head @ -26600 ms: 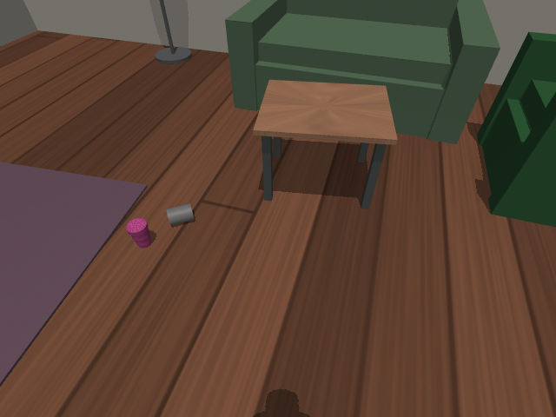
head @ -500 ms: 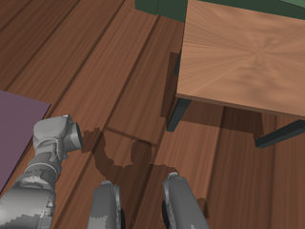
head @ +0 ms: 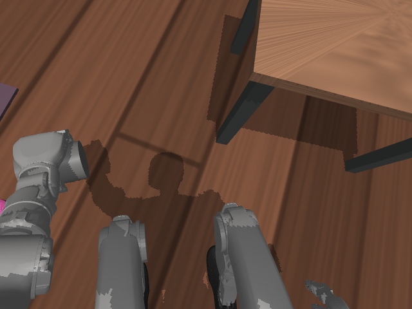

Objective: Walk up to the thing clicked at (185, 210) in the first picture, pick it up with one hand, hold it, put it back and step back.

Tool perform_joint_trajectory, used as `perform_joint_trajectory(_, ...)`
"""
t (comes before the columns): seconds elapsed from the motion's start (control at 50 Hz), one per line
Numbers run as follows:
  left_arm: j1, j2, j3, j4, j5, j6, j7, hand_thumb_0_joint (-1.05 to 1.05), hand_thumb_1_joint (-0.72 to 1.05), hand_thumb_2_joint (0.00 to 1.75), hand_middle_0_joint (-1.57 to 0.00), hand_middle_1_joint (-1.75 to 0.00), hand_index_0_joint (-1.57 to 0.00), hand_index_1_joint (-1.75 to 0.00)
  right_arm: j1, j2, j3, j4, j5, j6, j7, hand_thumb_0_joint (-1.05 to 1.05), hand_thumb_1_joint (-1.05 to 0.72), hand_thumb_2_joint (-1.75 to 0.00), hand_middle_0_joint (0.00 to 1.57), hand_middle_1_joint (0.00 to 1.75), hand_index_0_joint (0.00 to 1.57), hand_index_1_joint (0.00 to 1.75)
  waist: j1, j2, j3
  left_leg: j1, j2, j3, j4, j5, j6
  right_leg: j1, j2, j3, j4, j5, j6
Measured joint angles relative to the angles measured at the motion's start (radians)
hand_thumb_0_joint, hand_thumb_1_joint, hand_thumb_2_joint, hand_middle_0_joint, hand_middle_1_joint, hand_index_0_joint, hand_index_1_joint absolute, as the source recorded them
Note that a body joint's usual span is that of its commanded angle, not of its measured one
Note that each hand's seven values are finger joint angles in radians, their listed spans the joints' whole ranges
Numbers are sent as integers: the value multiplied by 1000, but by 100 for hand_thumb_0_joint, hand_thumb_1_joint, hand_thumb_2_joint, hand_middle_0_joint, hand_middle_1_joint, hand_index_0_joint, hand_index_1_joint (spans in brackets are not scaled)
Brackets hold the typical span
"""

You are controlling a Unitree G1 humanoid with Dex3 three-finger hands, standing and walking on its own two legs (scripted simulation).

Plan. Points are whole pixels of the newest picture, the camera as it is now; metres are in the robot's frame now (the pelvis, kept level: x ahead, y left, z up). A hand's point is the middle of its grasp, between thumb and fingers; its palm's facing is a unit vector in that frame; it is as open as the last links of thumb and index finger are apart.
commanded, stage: crouch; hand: left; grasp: from above
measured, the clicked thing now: (54, 165) +0.43 +0.28 -0.20
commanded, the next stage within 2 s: lower in 0.58 s
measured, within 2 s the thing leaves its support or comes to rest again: neither
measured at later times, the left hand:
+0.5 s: hand (65, 170) +0.43 +0.28 -0.25, palm faces -0.44 -0.09 -0.89, open 11.1 cm
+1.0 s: hand (71, 173) +0.44 +0.28 -0.30, palm faces -0.47 -0.10 -0.88, open 11.1 cm
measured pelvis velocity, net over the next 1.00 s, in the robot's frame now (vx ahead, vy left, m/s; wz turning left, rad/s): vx -0.01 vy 0.00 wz -0.06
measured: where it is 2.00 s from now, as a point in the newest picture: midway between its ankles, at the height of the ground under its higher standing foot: (181, 302)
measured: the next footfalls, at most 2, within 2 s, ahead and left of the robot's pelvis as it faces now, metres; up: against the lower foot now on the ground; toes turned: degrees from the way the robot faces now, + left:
none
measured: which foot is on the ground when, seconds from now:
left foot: down 0.00-1.00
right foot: down 0.00-1.00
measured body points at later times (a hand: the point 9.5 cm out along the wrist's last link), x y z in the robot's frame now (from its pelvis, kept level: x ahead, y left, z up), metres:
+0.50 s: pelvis -0.02 +0.00 -0.07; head +0.22 +0.05 +0.31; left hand +0.45 +0.28 -0.20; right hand +0.02 -0.27 -0.18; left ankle +0.06 +0.13 -0.40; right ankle +0.08 -0.12 -0.40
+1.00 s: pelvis -0.01 +0.00 -0.10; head +0.24 +0.06 +0.26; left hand +0.46 +0.28 -0.25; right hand +0.02 -0.28 -0.21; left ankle +0.06 +0.13 -0.40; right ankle +0.08 -0.12 -0.40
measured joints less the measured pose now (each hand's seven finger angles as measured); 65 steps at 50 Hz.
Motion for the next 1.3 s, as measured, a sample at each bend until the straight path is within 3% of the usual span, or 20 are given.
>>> perform_joint_trajectory(0.14, -31, 30, 18, 40, 3, -20, -12, -1, -15, 53, -65, -52, -66, -51, 6, -1, 12, 0, -5, 7, 19, 0, -89, -89, 21, 29, 20, 30, -12, -4, 28, -51, 4, -4, 69, -5, 2, -52, 7, -2, 64, 0, 4)
perform_joint_trajectory(0.34, -65, 68, 49, 89, 35, -53, 3, -1, -13, 49, -67, -50, -67, -49, 23, 8, 30, 16, -18, 10, 38, 0, -89, -89, 21, 30, 20, 30, -31, -11, 57, -141, -1, -10, 166, 9, 4, -138, 8, -3, 157, 15, 9)
perform_joint_trajectory(0.86, -138, 150, 55, 208, 46, -78, 18, -1, -15, 48, -70, -44, -70, -43, 14, -20, 84, 25, -37, -7, 59, 0, -90, -89, 21, 30, 20, 30, -57, -26, 109, -239, -3, -40, 300, 2, -4, -233, 17, -26, 276, 18, 9)
perform_joint_trajectory(1.12, -112, 171, 94, 197, 69, -99, 84, -1, -14, 46, -71, -43, -71, -42, -5, -23, 98, 20, -59, -20, 83, 0, -90, -89, 21, 30, 20, 30, -69, -49, 148, -283, -8, -57, 366, -9, -7, -269, 18, -38, 332, 9, 12)
perform_joint_trajectory(1.3, -148, 202, 100, 262, 63, -92, 105, -1, -14, 45, -71, -42, -71, -41, -22, -22, 123, 16, -75, -41, 100, 0, -89, -89, 21, 30, 20, 30, -84, -51, 178, -300, -5, -70, 397, -18, -4, -284, 24, -48, 351, 7, 18)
